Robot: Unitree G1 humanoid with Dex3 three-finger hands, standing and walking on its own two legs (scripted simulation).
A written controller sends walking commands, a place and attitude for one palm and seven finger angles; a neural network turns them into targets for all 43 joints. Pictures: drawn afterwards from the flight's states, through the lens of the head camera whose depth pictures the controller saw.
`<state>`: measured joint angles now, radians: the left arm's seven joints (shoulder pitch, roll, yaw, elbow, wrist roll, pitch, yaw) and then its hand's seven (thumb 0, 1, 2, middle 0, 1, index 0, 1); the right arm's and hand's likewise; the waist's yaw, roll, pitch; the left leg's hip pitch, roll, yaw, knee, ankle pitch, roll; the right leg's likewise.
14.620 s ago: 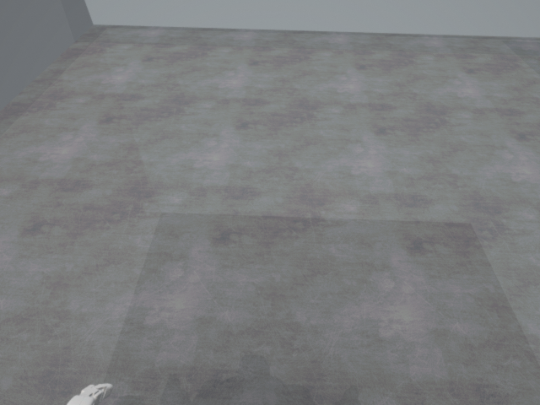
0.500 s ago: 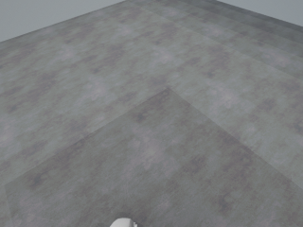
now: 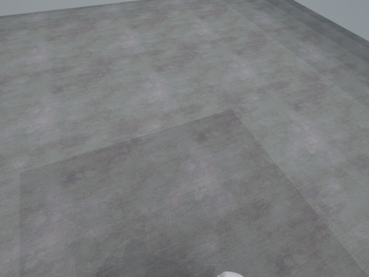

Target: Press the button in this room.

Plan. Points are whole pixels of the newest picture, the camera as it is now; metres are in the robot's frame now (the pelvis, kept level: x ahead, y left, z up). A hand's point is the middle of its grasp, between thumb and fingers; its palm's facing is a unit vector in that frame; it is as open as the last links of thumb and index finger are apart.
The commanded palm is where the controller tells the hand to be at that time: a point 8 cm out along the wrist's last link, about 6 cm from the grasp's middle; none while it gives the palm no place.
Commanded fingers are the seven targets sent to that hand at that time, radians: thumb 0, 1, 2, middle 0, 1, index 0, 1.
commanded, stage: turn or walk to find it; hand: left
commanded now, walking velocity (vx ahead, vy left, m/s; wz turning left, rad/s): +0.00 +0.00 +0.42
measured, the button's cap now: out of the picture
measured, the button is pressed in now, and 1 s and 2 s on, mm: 0 0 0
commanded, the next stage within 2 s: stand and wait in 1.20 s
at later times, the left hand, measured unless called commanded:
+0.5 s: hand out of the picture +0.00 +0.14 -0.15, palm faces +0.25 -0.93 -0.27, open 7.3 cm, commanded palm none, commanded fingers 0.00 0.90 0.90 -0.20 -0.30 -0.20 -0.30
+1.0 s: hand out of the picture -0.09 +0.20 -0.17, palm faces +0.46 -0.86 -0.24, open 7.3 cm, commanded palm none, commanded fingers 0.00 0.90 0.90 -0.20 -0.30 -0.20 -0.30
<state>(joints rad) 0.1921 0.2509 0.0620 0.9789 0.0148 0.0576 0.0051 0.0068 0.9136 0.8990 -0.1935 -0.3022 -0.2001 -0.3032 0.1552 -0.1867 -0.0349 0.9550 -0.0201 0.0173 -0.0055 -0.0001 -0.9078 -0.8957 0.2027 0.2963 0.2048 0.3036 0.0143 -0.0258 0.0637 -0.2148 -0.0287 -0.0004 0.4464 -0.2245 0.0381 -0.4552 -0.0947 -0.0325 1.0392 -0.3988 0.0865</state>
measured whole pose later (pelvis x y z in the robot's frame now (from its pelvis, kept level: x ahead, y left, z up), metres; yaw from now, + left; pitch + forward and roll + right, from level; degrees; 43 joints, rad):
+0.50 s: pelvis -0.02 -0.06 +0.00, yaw +14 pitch -1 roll +3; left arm 0.21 0.15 0.03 0.94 0.02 0.00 0.02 0.00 0.92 0.90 -0.20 -0.30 -0.21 -0.30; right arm 0.25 -0.26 -0.09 1.02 -0.03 0.08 0.01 0.00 -0.91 -0.90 0.20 0.30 0.20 0.30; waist -0.03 0.04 0.07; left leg -0.46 0.04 -0.04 1.12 -0.36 -0.07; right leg -0.21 -0.10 -0.21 0.50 -0.27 -0.04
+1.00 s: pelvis -0.06 -0.02 +0.00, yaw +25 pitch -1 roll +0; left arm 0.19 0.25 0.06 0.98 0.01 0.05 0.01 0.01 0.91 0.90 -0.19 -0.30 -0.20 -0.30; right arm 0.15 -0.18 -0.03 0.96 -0.02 0.02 -0.01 0.00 -0.91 -0.90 0.20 0.30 0.20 0.30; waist 0.02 -0.03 0.06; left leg -0.21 -0.03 0.00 0.45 -0.23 0.04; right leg -0.45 -0.10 -0.03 1.03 -0.41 0.09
